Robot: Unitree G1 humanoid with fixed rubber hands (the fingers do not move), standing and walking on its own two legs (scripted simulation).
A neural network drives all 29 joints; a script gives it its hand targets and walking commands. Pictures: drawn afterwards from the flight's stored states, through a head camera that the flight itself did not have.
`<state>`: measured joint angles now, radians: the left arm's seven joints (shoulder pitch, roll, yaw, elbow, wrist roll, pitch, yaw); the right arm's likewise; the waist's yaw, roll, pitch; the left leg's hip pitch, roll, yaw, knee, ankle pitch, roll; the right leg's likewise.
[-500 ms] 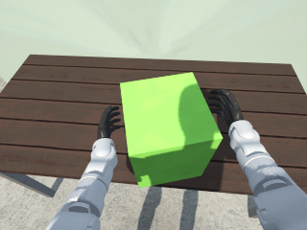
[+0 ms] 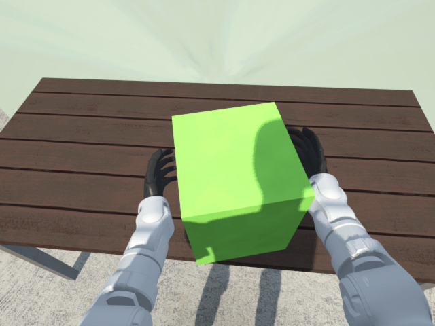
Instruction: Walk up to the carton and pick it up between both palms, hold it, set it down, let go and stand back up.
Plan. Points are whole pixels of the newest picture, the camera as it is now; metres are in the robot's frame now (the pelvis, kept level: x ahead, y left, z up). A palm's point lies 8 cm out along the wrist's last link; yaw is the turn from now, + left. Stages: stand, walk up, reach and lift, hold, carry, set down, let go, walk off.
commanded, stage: reach and lift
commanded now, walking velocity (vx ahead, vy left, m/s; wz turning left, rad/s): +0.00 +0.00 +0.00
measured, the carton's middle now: (233, 188) +0.40 +0.05 -0.01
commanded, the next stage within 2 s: none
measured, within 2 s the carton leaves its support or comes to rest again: leaves its support in 1.36 s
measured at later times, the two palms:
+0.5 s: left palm (159, 192) +0.35 +0.18 +0.03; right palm (312, 168) +0.44 -0.10 +0.04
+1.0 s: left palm (159, 193) +0.35 +0.18 +0.03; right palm (312, 170) +0.43 -0.10 +0.04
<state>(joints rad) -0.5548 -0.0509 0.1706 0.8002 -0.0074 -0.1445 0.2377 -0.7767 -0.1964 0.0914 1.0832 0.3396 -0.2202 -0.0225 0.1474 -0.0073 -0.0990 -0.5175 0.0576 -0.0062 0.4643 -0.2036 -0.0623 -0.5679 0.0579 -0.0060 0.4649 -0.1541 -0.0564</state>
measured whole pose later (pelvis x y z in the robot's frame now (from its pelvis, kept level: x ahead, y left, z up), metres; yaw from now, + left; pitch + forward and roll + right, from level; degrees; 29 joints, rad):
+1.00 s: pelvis +0.00 +0.00 +0.00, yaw +0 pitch +15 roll +1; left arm -0.55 -0.12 0.28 0.84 0.08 -0.22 0.24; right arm -0.75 -0.13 -0.12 1.08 0.05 -0.25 0.03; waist 0.15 -0.01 -0.13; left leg -0.52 0.06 -0.01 0.46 -0.20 -0.06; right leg -0.57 0.06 -0.01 0.46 -0.15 -0.06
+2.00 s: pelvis -0.02 -0.01 +0.00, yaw +0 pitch +13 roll +1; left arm -0.55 -0.10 0.27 0.78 0.08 -0.06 0.24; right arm -0.76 -0.13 -0.01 1.08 0.05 -0.16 -0.08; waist 0.15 -0.01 -0.20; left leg -0.52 0.06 -0.01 0.46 -0.18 -0.06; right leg -0.57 0.06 -0.01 0.46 -0.13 -0.06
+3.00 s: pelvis -0.03 +0.02 +0.01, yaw +2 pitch +0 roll +0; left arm -0.72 0.05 0.26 0.65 0.08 0.43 0.13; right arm -0.90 -0.04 -0.10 0.97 0.05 0.27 -0.18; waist 0.00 -0.01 -0.16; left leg -0.28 0.01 -0.03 0.45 -0.18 -0.03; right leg -0.31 0.01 -0.02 0.44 -0.14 -0.03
